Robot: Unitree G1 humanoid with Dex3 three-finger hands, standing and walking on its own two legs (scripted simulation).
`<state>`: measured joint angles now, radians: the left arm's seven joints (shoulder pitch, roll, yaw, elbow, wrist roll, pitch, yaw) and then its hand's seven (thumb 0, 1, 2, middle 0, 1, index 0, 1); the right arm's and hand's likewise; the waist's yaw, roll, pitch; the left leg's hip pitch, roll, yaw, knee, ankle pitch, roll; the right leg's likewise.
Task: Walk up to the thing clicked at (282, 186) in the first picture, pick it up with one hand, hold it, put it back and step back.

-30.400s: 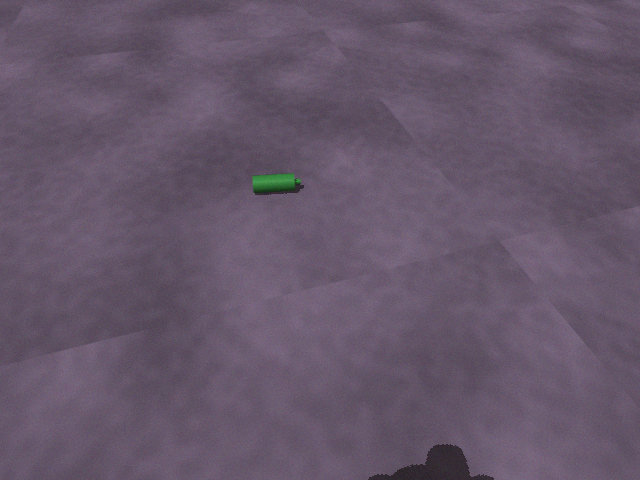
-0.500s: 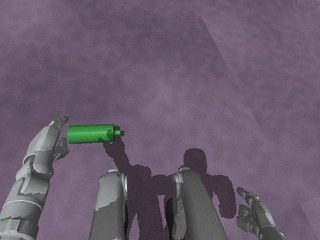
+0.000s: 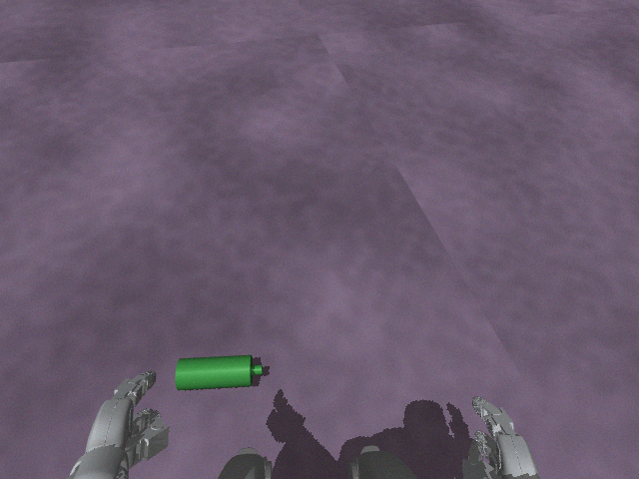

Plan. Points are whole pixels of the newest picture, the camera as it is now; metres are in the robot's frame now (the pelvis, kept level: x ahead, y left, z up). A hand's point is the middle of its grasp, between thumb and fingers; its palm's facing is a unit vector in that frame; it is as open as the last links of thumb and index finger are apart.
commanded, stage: home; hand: left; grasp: from above
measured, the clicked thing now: (221, 371) +0.47 +0.22 -0.64
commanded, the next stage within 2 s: none
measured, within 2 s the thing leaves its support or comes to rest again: neither
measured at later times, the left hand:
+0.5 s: hand (151, 459) +0.18 +0.18 -0.02, palm faces +0.07 -0.98 -0.19, open 7.4 cm
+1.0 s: hand (151, 451) +0.18 +0.18 -0.02, palm faces +0.05 -0.98 -0.20, open 7.4 cm
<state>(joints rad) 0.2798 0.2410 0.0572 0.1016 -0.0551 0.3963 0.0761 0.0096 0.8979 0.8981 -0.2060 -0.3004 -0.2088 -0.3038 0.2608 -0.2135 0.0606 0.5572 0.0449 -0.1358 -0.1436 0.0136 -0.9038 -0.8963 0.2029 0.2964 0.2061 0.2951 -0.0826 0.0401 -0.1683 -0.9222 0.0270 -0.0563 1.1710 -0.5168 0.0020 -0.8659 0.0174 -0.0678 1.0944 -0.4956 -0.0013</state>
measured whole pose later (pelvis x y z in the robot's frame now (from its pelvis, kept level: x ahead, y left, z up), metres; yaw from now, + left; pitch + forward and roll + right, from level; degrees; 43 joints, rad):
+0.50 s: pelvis +0.02 +0.00 +0.03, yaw +1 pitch +9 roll -3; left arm 0.50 0.22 0.03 -0.10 -0.05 0.44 0.01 0.01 0.90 0.90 -0.20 -0.30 -0.20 -0.30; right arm 0.27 -0.22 0.04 0.52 0.01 -0.23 -0.18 0.02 -0.90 -0.90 0.20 0.30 0.21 0.30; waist -0.04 0.04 -0.15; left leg -0.68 0.02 -0.06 0.99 -0.48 0.00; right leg -0.62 0.01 -0.07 0.92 -0.47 0.00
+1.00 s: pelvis +0.03 +0.00 +0.03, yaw +1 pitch +9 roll -3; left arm 0.50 0.23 0.03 -0.10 -0.05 0.44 0.02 0.01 0.90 0.90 -0.20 -0.30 -0.20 -0.30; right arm 0.30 -0.22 0.04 0.55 0.01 -0.23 -0.18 0.02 -0.90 -0.90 0.20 0.30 0.21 0.30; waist -0.05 0.04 -0.16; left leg -0.67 0.02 -0.05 1.00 -0.49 0.00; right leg -0.62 0.01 -0.06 0.92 -0.47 0.00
